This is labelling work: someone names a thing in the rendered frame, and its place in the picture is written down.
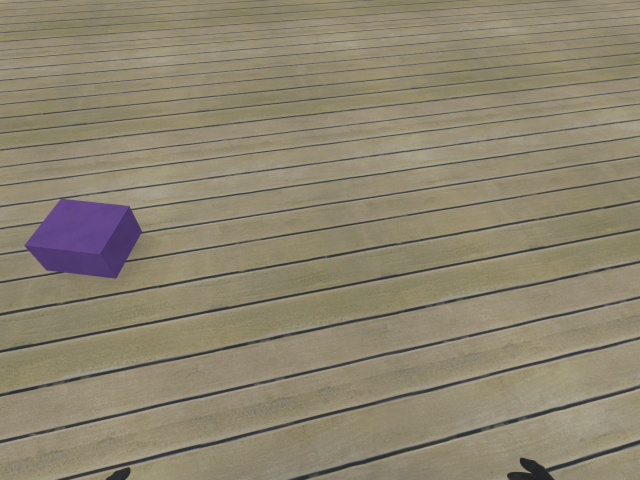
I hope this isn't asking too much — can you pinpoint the carton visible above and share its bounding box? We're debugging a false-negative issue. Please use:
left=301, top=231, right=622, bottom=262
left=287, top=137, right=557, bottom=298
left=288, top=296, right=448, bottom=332
left=24, top=199, right=142, bottom=279

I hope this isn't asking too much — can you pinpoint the robot right hand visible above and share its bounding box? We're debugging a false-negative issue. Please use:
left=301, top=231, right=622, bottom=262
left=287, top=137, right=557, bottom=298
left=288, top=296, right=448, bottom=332
left=507, top=458, right=555, bottom=480

